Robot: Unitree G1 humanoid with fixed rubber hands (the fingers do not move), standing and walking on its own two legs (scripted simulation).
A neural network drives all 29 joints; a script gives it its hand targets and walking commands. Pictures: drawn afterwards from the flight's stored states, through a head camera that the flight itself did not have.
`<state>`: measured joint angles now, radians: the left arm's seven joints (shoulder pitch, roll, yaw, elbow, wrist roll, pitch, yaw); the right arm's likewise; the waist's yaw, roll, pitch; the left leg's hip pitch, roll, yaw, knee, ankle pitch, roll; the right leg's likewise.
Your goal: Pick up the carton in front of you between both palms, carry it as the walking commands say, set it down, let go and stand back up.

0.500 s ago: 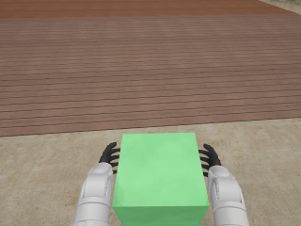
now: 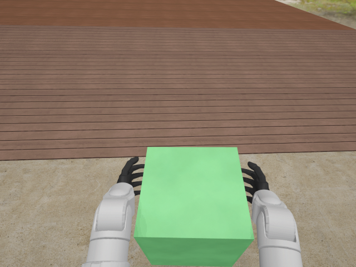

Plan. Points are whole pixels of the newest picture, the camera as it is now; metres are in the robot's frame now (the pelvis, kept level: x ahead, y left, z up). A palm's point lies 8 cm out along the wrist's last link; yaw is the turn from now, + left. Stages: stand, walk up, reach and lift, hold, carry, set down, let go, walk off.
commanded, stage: carry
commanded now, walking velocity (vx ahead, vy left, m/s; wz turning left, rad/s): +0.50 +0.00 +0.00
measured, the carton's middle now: (191, 209) +0.30 -0.01 +0.00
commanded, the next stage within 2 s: none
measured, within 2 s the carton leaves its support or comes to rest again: neither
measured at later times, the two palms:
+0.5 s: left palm (132, 145) +0.43 +0.15 +0.08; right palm (243, 144) +0.44 -0.16 +0.09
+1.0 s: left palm (137, 83) +0.76 +0.19 +0.10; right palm (216, 85) +0.74 -0.11 +0.12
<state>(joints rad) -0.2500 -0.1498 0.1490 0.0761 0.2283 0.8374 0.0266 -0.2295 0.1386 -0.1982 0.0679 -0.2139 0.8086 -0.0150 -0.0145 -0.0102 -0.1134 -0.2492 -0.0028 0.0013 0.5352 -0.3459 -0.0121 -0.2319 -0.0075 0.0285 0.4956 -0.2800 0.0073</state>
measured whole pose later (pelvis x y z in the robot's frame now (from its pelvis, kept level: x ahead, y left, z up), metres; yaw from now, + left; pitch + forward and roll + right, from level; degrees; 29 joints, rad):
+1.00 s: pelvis +0.53 +0.05 +0.01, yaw -2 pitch +4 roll -2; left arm 0.09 -0.13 0.01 -0.55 0.04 1.12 0.15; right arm 0.09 0.14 -0.05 -0.53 0.00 1.09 -0.15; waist -0.03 0.00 -0.16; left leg -0.01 0.02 0.24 0.22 -0.29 0.06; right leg -0.66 -0.12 -0.14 0.80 -0.06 0.02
